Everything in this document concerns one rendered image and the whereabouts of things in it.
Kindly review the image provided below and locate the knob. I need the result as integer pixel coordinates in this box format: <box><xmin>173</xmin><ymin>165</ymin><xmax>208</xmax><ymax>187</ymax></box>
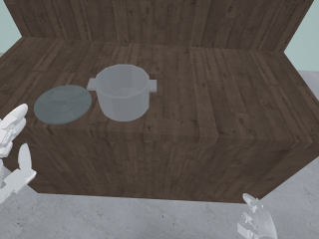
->
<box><xmin>50</xmin><ymin>90</ymin><xmax>72</xmax><ymax>105</ymax></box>

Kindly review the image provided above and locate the table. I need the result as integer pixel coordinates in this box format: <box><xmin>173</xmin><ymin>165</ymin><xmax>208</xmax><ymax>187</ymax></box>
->
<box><xmin>0</xmin><ymin>0</ymin><xmax>319</xmax><ymax>204</ymax></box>

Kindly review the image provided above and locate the pot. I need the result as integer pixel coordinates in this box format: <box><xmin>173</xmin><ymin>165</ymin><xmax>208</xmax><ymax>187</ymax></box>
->
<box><xmin>87</xmin><ymin>64</ymin><xmax>158</xmax><ymax>121</ymax></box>

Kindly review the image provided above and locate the lid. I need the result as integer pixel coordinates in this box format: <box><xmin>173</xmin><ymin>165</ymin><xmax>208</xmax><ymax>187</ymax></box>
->
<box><xmin>34</xmin><ymin>85</ymin><xmax>92</xmax><ymax>124</ymax></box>

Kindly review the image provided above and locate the robot left hand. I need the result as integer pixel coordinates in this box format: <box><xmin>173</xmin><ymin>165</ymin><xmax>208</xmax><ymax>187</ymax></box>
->
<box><xmin>0</xmin><ymin>104</ymin><xmax>37</xmax><ymax>205</ymax></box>

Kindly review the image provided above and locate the robot right hand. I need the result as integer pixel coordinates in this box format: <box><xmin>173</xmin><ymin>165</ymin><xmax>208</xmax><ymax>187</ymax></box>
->
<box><xmin>237</xmin><ymin>193</ymin><xmax>278</xmax><ymax>239</ymax></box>

